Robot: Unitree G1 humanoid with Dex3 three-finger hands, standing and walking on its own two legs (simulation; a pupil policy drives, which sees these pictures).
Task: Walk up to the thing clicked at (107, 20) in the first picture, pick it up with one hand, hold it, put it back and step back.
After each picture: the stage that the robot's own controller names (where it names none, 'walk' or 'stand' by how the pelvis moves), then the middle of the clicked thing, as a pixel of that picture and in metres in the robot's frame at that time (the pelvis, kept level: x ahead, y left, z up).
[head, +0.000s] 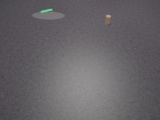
stand; (107, 19) +1.85 -0.33 -0.72
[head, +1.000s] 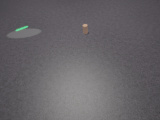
walk; (85, 29) +1.73 +0.09 -0.70
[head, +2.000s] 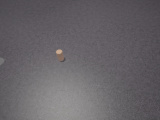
walk; (60, 55) +1.14 +0.34 -0.72
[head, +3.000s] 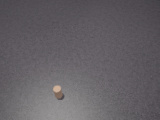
walk; (57, 92) +0.69 +0.27 -0.71
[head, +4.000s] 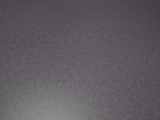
stand; out of the picture +0.41 +0.19 -0.71
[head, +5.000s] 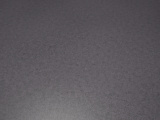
stand; out of the picture +0.37 +0.20 -0.72
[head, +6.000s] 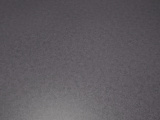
stand; out of the picture +0.35 +0.22 -0.72
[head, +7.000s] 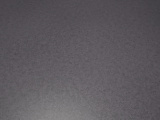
stand; out of the picture +0.35 +0.22 -0.73
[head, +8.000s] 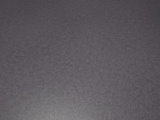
stand; out of the picture +0.34 +0.23 -0.73
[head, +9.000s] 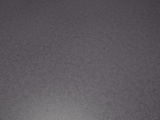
stand; out of the picture +0.34 +0.22 -0.73
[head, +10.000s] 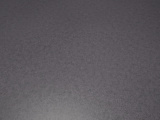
stand; out of the picture +0.34 +0.22 -0.73
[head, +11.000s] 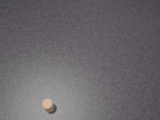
go down; (48, 105) +0.39 +0.20 -0.61
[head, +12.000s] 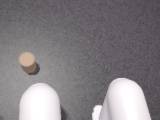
go down; (28, 63) +0.46 +0.22 -0.31
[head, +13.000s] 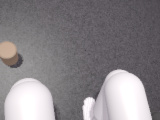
close in; (8, 54) +0.45 +0.23 -0.27
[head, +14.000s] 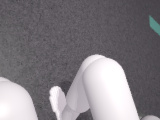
close; out of the picture +0.44 +0.27 -0.23
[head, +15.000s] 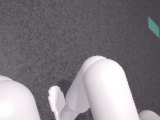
lift; out of the picture +0.42 +0.25 -0.24
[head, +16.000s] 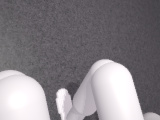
lift; out of the picture +0.37 +0.24 -0.23
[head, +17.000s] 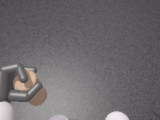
lift; (31, 89) +0.32 +0.18 -0.03
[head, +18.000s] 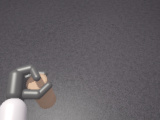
hold; (42, 91) +0.33 +0.16 +0.00
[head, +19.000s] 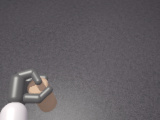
hold; (43, 95) +0.32 +0.16 -0.02
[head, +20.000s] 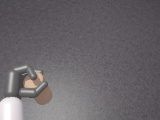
crouch; (39, 89) +0.35 +0.17 -0.07
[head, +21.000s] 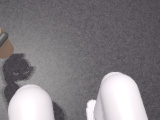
lower; out of the picture +0.48 +0.23 -0.12
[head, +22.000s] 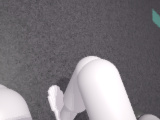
lower; out of the picture +0.45 +0.27 -0.24
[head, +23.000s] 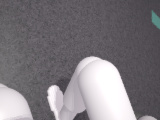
lower; out of the picture +0.44 +0.27 -0.24
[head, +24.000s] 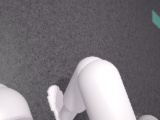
lower; out of the picture +0.44 +0.27 -0.24
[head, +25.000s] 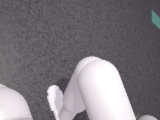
lower; out of the picture +0.44 +0.27 -0.24
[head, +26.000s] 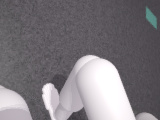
open; out of the picture +0.44 +0.25 -0.25
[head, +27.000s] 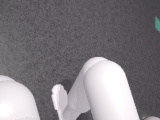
stand; out of the picture +0.43 +0.25 -0.24
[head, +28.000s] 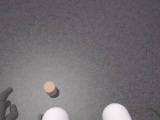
walk; (50, 88) +0.42 +0.18 -0.51
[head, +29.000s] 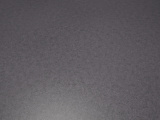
stand; out of the picture +0.38 +0.17 -0.66
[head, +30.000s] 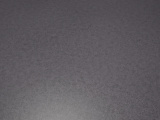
stand; out of the picture +0.38 +0.17 -0.67
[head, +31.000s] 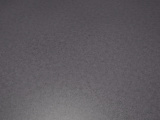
stand; out of the picture +0.39 +0.16 -0.72
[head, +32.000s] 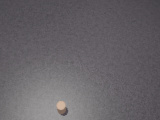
walk; (61, 107) +0.45 +0.12 -0.71
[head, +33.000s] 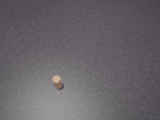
walk; (57, 82) +0.67 +0.22 -0.69
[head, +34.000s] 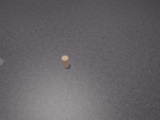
stand; (65, 61) +1.01 +0.21 -0.70
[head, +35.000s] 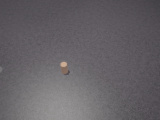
stand; (64, 68) +0.99 +0.21 -0.72
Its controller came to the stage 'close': yes
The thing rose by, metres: 0.69
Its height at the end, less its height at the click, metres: +0.00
